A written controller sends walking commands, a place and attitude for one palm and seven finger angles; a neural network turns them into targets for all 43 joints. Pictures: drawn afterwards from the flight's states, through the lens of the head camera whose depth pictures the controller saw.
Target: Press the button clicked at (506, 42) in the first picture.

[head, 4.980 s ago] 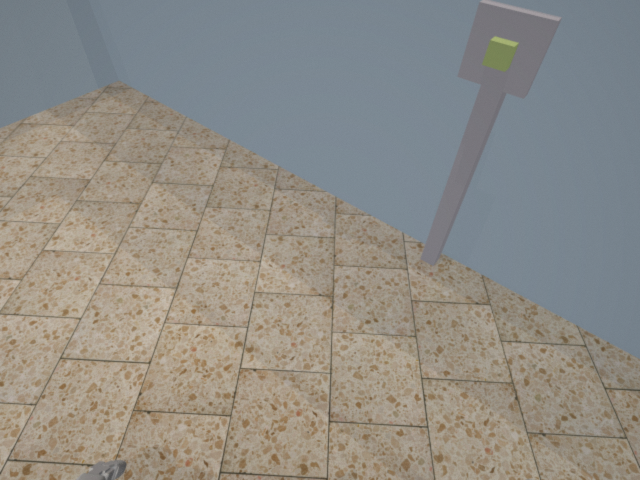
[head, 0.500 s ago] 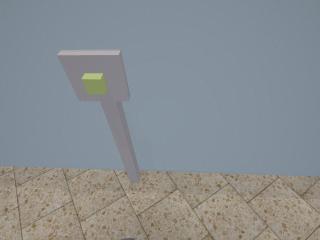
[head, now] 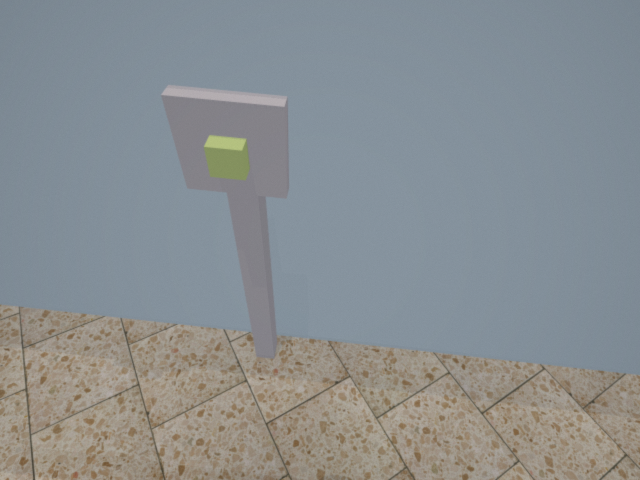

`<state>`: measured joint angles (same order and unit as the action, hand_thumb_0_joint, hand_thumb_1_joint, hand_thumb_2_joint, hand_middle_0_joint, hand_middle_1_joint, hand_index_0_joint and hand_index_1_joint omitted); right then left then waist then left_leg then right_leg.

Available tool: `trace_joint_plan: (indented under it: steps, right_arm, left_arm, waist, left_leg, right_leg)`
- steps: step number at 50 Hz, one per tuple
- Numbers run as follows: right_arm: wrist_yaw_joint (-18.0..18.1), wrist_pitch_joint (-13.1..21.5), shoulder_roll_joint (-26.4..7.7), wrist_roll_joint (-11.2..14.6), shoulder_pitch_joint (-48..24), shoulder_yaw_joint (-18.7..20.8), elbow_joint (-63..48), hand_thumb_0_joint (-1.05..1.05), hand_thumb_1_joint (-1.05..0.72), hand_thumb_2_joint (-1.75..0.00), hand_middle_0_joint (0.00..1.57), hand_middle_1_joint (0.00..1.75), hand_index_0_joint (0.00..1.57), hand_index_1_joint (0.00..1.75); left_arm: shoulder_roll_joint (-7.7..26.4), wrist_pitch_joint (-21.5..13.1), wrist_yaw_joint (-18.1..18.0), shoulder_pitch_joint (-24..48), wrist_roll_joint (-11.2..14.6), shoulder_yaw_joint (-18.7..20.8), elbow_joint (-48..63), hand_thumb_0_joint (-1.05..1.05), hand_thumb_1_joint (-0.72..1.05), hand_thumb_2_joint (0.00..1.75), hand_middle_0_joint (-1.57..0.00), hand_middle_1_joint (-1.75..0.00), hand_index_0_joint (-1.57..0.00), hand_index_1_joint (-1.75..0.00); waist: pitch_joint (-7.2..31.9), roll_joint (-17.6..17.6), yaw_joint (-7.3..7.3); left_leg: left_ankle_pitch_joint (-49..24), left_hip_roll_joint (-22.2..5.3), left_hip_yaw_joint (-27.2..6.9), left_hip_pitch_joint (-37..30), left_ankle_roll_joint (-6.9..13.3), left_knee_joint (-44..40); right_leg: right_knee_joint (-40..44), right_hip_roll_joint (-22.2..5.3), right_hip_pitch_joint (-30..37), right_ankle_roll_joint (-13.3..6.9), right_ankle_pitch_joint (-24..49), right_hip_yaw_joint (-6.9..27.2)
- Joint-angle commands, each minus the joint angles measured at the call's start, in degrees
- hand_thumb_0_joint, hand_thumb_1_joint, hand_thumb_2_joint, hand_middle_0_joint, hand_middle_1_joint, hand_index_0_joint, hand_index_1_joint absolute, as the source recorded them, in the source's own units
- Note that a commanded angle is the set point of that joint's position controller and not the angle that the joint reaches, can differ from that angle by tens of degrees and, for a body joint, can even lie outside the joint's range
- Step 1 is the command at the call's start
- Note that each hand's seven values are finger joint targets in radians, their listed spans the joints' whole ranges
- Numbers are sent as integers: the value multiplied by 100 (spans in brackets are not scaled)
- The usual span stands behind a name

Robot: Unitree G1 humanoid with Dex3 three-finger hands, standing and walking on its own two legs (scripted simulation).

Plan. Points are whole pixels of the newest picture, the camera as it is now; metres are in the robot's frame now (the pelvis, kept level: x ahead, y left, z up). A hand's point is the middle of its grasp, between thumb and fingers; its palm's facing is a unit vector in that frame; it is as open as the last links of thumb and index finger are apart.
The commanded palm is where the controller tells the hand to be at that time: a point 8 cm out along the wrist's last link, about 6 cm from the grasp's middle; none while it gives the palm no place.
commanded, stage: come to a stop and stand still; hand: left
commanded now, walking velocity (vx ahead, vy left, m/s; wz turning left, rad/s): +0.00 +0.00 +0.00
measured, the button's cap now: (228, 156) +0.55 +0.20 +0.09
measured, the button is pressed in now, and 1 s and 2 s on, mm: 0 0 0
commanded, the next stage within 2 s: look again from close up in 0.46 s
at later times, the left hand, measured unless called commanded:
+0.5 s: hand out of the picture +0.02 +0.18 -0.17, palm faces +0.02 -0.98 -0.18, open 7.3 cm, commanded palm none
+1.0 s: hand out of the picture +0.01 +0.17 -0.17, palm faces +0.02 -0.98 -0.22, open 7.4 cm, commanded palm none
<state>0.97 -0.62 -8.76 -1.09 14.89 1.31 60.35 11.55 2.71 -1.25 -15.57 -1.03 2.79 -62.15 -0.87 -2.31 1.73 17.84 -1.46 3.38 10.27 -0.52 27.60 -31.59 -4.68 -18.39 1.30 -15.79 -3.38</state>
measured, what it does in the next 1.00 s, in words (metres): stands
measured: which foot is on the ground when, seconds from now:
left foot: down 0.00-1.00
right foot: down 0.00-1.00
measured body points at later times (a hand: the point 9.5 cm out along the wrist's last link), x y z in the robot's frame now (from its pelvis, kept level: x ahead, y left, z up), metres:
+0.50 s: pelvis +0.02 +0.01 +0.00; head +0.02 +0.02 +0.45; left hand +0.02 +0.24 -0.16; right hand +0.00 -0.20 -0.16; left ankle -0.03 +0.12 -0.74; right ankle +0.02 -0.13 -0.74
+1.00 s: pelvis +0.01 -0.01 +0.00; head +0.02 -0.03 +0.45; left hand +0.01 +0.22 -0.15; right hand +0.01 -0.22 -0.17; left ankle -0.03 +0.12 -0.74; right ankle +0.02 -0.13 -0.74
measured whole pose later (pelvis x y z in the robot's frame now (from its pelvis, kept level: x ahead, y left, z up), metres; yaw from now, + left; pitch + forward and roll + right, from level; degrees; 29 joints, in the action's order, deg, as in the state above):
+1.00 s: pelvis +0.01 -0.01 +0.00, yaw +0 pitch -1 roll +1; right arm 1.2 0.9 -9.4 -0.9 17.8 -0.9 61.4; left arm 8.1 -0.3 -1.3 -15.6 -0.3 -0.8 -63.9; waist -1.8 2.4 -0.2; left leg 18.6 -1.7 3.3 7.2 -1.1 27.2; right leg -30.6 -3.6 -14.1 0.8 -15.1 -3.4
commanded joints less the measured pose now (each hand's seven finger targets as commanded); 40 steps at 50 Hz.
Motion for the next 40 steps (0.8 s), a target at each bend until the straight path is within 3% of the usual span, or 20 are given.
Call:
trace_joint_plan:
  steps: [1, 4, 6, 10, 13, 27, 28, 29, 30, 31, 32, 36, 40]
  right_arm:
    - [127, 134, -737, 37, -47, 90, -105, 0, -90, -90, 20, 30, 20, 30]
    - [120, 177, -611, 72, 206, 71, 47, 0, -90, -90, 20, 30, 20, 30]
    - [115, 176, -602, 81, 303, 70, 144, 0, -90, -90, 20, 30, 20, 30]
    - [130, 228, -585, 80, 374, 29, 283, 0, -90, -90, 20, 30, 20, 30]
    - [136, 227, -543, 79, 391, 8, 359, 0, -90, -90, 20, 30, 20, 30]
    - [149, 240, -482, 75, 585, 15, 495, 0, -90, -90, 20, 30, 20, 30]
    - [85, 308, -670, 112, 119, -2, 20, 0, -90, -90, 20, 30, 20, 30]
    - [60, 267, -418, 71, 608, -5, -69, 0, -90, -90, 20, 30, 20, 30]
    - [41, 278, -376, 64, 669, -42, -66, 0, -90, -90, 20, 30, 20, 30]
    - [23, 299, -416, 19, 693, -54, -120, 0, -90, -90, 20, 30, 20, 30]
    - [32, 305, -460, 11, 677, -63, -169, 0, -90, -90, 20, 30, 20, 30]
    - [65, 262, -535, 23, 695, -84, -262, 0, -90, -90, 20, 30, 20, 30]
    - [52, 239, -545, 34, 692, -106, -188, 0, -90, -90, 20, 30, 20, 30]
  left_arm:
    - [185, -215, 10, -166, -17, -69, 102, 0, 90, 90, -20, -30, -20, -30]
    - [334, -298, -25, -287, -2, -111, -109, 0, 90, 90, -20, -30, -20, -30]
    - [312, -327, -43, -203, 11, -125, -150, 0, 90, 90, -20, -30, -20, -30]
    - [265, -346, -68, -199, 27, -150, -211, 0, 90, 90, -20, -30, -20, -30]
    - [238, -327, -83, -182, 31, -161, -248, 0, 90, 90, -20, -30, -20, -30]
    - [238, -352, -102, -213, 41, -156, -248, 0, 90, 90, -20, -30, -20, -30]
    - [395, -456, -345, -627, -3, -201, -380, 0, 90, 90, -20, -30, -20, -30]
    - [582, -526, -281, -512, 19, -149, -134, 0, 90, 90, -20, -30, -20, -30]
    - [448, -506, -221, -322, 34, -222, -60, 0, 90, 90, -20, -30, -20, -30]
    - [359, -471, -178, -201, 26, -231, 24, 0, 90, 90, -20, -30, -20, -30]
    - [329, -437, -147, -201, 23, -239, 48, 0, 90, 90, -20, -30, -20, -30]
    - [251, -391, -82, -157, 32, -269, 37, 0, 90, 90, -20, -30, -20, -30]
    - [279, -385, -73, -192, 41, -263, 36, 0, 90, 90, -20, -30, -20, -30]
  waist:
    - [-337, 1131, 69]
    - [-108, 443, -52]
    - [-34, 88, -125]
    - [61, 217, -128]
    - [-156, 357, -118]
    - [-273, 254, -125]
    - [-415, 179, -14]
    - [204, 455, -264]
    - [139, 529, -238]
    - [63, 918, -202]
    - [-25, 1036, -174]
    - [-351, 335, -191]
    - [-531, 210, -183]
  left_leg:
    - [-1241, -886, -669, 494, 428, -1165]
    - [-1437, -585, -441, 254, 198, -770]
    - [-1592, -575, -382, 11, 135, -686]
    - [-1934, -603, -338, -160, 123, -759]
    - [-1831, -614, -346, -51, 122, -871]
    - [-1709, -588, -351, -53, 120, -942]
    - [-2441, -580, -161, 398, -21, 280]
    - [-881, -309, -291, 306, 20, -153]
    - [-757, -390, -360, 357, 74, -387]
    - [-988, -480, -471, 456, 138, -436]
    - [-1198, -557, -560, 514, 183, -521]
    - [-1046, -534, -597, 482, 265, -583]
    - [-690, -440, -505, 456, 239, -688]
  right_leg:
    - [268, 30, 457, -21, 368, 79]
    - [788, -197, 865, -97, 1382, 383]
    - [787, -228, 817, -127, 1667, 382]
    - [790, -239, 945, -108, 1760, 322]
    - [848, -217, 945, -95, 1533, 298]
    - [957, -204, 1057, -138, 1568, 297]
    - [622, -512, 916, -207, 3584, 615]
    - [421, -601, 1225, -347, 2838, 584]
    - [390, -423, 1004, -359, 1724, 434]
    - [306, -239, 905, -339, 983, 324]
    - [264, -121, 817, -317, 648, 226]
    - [390, -71, 610, -301, 548, 213]
    - [561, -125, 540, -303, 519, 330]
